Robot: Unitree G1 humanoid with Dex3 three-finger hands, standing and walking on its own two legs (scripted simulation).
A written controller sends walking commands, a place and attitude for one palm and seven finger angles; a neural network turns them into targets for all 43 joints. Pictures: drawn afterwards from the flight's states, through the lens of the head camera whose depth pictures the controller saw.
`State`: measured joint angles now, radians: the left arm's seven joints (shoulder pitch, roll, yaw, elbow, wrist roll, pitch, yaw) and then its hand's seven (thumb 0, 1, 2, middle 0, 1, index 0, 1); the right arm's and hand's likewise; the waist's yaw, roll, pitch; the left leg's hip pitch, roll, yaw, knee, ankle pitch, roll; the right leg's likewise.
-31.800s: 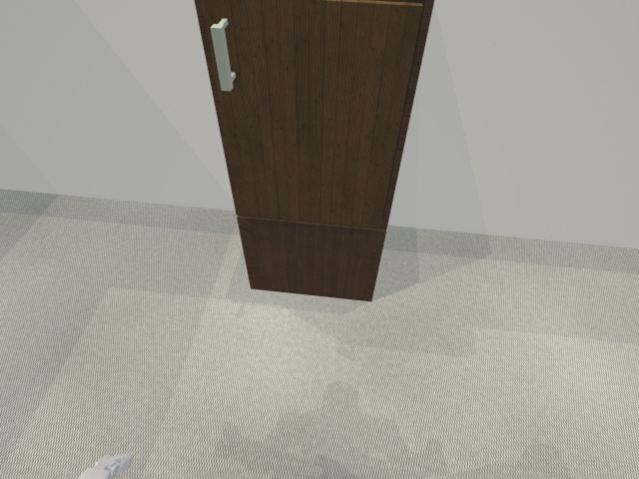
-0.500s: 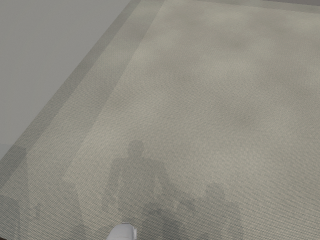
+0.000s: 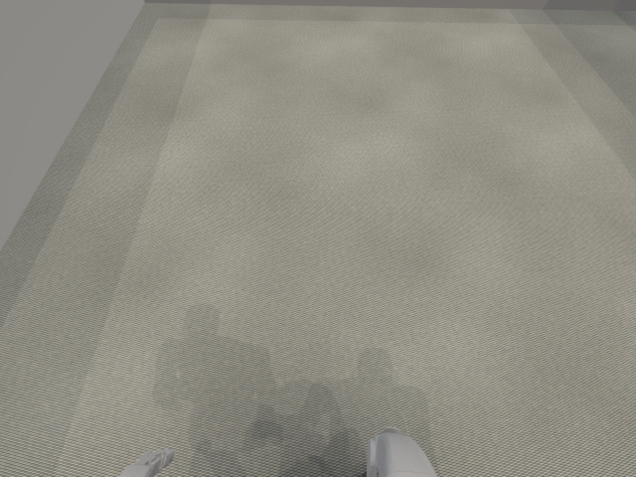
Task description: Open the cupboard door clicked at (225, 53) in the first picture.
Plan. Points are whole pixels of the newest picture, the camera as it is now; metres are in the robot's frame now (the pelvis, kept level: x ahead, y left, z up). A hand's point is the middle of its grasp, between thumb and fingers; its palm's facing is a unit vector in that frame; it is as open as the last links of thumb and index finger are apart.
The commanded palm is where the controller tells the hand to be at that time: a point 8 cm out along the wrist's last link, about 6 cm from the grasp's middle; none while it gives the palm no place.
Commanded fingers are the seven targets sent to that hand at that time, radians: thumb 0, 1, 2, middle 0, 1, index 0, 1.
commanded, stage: walk to a spot facing it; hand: left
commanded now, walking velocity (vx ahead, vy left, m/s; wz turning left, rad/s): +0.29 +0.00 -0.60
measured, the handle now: out of the picture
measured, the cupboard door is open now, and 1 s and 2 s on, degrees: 40 40 40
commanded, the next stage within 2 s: turn to face it in 0.10 s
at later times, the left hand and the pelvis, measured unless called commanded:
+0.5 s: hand (272, 348) +0.33 +0.09 -0.16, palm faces -0.03 -0.97 -0.25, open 7.1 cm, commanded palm none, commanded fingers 0.00 0.90 0.90 -0.20 -0.30 -0.20 -0.30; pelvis +0.24 -0.09 +0.00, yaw -3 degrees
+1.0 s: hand (261, 293) +0.44 +0.12 -0.17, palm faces +0.23 -0.94 -0.24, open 7.4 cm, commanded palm none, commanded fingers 0.00 0.90 0.90 -0.20 -0.30 -0.20 -0.30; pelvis +0.38 -0.10 +0.00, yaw +14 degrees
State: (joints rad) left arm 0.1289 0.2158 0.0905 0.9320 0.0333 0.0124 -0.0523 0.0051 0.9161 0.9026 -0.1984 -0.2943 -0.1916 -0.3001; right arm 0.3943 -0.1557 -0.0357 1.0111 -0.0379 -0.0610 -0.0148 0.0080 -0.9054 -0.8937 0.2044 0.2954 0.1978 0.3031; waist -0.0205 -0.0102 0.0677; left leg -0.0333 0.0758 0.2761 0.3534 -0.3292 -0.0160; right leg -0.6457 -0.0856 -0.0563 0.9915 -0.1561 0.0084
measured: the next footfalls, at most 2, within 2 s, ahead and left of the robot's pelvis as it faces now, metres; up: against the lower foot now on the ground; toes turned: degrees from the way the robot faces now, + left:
right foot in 0.16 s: +0.23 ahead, -0.12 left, +0.00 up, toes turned -11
left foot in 0.74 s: +0.37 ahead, +0.01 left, +0.00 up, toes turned +13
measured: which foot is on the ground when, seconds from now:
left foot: down 0.00-0.16, up 0.18-0.72, down 0.74-1.00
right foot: up 0.00-0.14, down 0.16-0.74, up 0.76-1.00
